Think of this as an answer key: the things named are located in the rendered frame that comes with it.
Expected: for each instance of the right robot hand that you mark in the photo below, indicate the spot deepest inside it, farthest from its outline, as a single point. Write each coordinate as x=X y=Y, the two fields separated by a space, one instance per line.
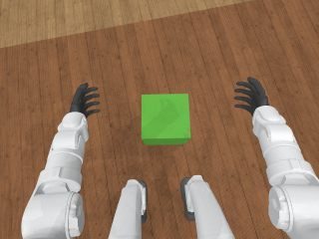
x=257 y=95

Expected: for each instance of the robot right upper arm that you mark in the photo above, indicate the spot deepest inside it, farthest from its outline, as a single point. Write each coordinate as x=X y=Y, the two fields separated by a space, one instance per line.
x=294 y=208

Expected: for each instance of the robot left thigh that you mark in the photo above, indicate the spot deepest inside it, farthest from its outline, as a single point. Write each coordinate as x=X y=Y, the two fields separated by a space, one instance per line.
x=127 y=223

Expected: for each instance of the left robot forearm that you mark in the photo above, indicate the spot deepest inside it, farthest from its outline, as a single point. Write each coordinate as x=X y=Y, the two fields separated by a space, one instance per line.
x=62 y=172

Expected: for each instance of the robot right thigh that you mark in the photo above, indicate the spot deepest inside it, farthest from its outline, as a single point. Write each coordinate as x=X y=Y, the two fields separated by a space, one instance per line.
x=209 y=219

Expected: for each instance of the robot left upper arm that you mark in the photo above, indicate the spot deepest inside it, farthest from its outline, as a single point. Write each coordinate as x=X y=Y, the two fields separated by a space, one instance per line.
x=58 y=215

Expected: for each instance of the carton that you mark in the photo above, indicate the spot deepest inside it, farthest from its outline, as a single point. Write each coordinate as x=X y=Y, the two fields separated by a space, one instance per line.
x=165 y=119

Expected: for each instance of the robot thigh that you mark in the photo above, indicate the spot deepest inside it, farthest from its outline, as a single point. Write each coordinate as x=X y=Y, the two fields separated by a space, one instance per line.
x=209 y=219
x=127 y=223

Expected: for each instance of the left robot hand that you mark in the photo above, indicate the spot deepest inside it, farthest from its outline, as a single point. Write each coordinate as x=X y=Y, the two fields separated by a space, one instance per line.
x=79 y=105

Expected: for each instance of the right robot forearm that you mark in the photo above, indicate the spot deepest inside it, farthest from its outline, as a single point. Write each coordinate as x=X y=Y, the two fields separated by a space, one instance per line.
x=284 y=160

